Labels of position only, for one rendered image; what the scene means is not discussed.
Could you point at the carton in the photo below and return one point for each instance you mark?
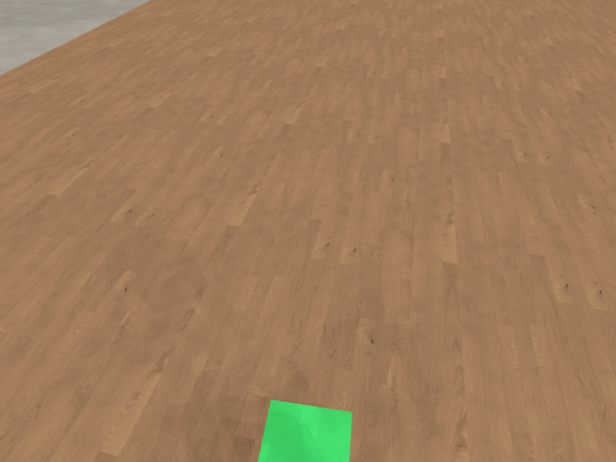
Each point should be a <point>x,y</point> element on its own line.
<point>303,433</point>

